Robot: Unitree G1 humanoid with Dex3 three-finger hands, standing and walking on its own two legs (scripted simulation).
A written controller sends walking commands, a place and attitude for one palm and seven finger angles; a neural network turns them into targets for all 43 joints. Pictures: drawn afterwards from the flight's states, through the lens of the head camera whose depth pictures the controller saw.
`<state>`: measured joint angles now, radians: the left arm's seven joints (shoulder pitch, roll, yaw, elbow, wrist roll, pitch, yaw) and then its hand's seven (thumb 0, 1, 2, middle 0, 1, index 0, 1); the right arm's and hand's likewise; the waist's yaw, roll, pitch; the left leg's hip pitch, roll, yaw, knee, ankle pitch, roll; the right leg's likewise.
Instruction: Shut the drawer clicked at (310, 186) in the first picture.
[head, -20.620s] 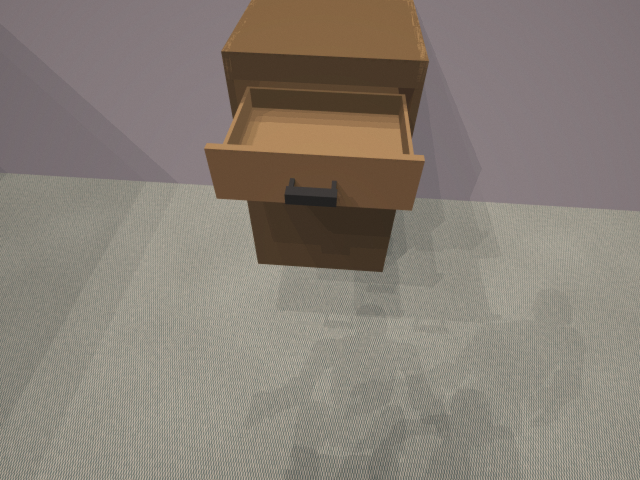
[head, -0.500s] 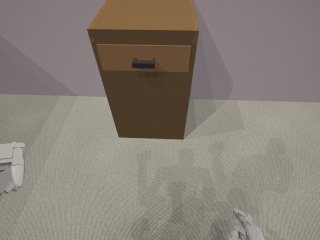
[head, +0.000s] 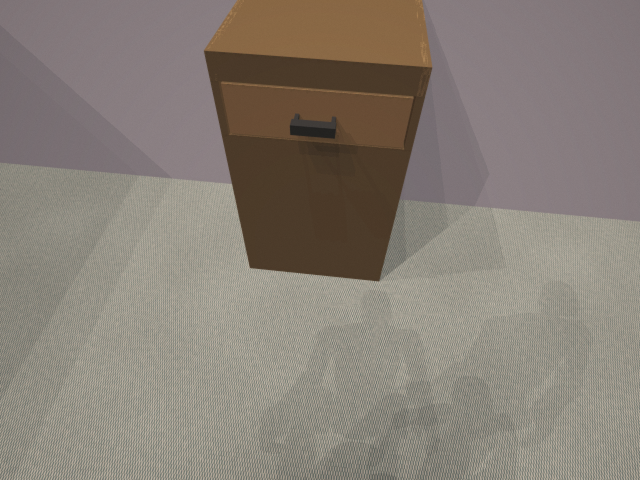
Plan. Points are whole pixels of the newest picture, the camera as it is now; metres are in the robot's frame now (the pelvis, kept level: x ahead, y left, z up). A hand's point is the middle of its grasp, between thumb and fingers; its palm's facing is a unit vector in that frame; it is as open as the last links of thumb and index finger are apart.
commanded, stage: let the arm hang, fingers relaxed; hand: left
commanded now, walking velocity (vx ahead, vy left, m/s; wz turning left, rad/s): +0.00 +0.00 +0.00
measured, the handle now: (314, 123) +0.88 +0.07 -0.07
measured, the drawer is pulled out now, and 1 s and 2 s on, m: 0.00 0.00 0.00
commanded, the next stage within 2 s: look to check the result in 0.58 s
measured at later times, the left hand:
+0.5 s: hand out of the picture +0.01 +0.17 -0.17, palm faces +0.01 -0.98 -0.18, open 7.3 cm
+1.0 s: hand out of the picture +0.00 +0.15 -0.17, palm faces +0.03 -0.99 -0.16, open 7.4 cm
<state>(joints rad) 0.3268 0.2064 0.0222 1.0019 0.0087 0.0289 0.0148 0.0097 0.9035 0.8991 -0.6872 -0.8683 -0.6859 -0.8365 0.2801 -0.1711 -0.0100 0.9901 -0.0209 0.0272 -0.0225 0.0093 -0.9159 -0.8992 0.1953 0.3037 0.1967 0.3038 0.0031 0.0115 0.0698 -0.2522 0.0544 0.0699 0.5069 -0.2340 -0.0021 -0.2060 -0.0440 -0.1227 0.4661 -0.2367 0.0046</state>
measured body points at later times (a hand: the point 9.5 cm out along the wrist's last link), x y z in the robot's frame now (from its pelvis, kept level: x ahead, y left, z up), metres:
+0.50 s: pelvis +0.00 +0.01 +0.00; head +0.02 +0.00 +0.45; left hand +0.01 +0.22 -0.16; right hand -0.03 -0.19 -0.16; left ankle +0.02 +0.12 -0.74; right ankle +0.01 -0.12 -0.74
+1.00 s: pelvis +0.01 +0.00 +0.00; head +0.02 +0.00 +0.45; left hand +0.00 +0.21 -0.16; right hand -0.02 -0.20 -0.16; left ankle +0.02 +0.12 -0.74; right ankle +0.01 -0.12 -0.74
